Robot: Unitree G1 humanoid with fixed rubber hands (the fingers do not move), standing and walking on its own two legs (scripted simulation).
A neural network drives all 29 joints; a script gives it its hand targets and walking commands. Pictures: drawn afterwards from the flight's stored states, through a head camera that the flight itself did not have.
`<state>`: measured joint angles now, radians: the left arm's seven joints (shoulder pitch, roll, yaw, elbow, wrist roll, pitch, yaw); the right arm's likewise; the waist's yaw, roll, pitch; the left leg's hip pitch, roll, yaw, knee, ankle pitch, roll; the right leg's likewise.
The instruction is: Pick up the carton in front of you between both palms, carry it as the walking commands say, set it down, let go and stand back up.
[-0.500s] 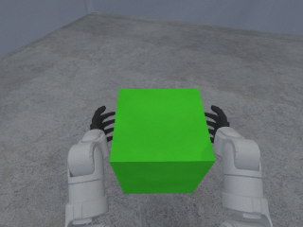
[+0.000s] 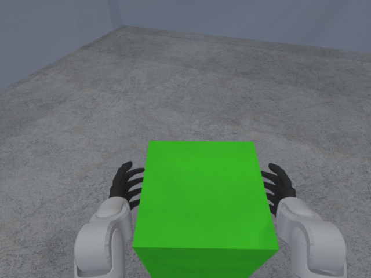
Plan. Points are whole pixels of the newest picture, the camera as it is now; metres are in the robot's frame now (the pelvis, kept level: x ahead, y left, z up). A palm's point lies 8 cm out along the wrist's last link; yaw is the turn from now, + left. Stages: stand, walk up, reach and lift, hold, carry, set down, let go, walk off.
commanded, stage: carry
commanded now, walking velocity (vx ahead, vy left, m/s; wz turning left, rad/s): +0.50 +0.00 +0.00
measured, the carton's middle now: (199, 214) +0.26 +0.00 +0.02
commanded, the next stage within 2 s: none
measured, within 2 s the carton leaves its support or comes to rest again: neither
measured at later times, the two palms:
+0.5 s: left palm (134, 112) +0.55 +0.18 +0.09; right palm (238, 112) +0.53 -0.12 +0.08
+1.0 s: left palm (161, 59) +0.84 +0.12 +0.11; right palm (241, 58) +0.84 -0.18 +0.09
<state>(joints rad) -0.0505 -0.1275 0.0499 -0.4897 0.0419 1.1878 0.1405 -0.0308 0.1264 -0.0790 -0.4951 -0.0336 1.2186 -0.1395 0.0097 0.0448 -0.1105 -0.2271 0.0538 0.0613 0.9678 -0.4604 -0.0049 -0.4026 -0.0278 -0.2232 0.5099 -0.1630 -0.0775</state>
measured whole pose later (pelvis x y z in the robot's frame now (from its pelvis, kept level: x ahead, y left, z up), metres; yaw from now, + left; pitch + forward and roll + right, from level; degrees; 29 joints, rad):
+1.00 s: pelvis +0.61 -0.04 +0.01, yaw +1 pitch +3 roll +1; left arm 0.00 -0.13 0.05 -0.52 0.05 1.20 0.13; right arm 0.00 0.13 -0.06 -0.52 -0.04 1.26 -0.14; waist 0.02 0.04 -0.11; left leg -0.33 0.08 0.08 1.05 -0.42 -0.01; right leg -0.37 -0.07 -0.23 0.49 -0.18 -0.06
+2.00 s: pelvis +1.22 -0.07 +0.01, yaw +1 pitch +2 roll +1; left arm 0.00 -0.13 0.04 -0.53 0.04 1.20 0.13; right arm -0.01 0.13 -0.06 -0.53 -0.05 1.25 -0.13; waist 0.02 0.04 -0.05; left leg -0.31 0.08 0.08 1.06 -0.43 -0.01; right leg -0.36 -0.06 -0.23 0.47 -0.15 -0.07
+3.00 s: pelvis +1.38 -0.06 +0.00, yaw -4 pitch +1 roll +1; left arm 0.02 -0.13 0.04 -0.53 0.07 1.21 0.12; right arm 0.01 0.13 -0.05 -0.50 -0.05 1.24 -0.12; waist 0.00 0.00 -0.11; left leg -0.31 0.08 0.20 0.52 -0.22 0.01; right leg -0.10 -0.06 -0.18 0.48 -0.40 0.00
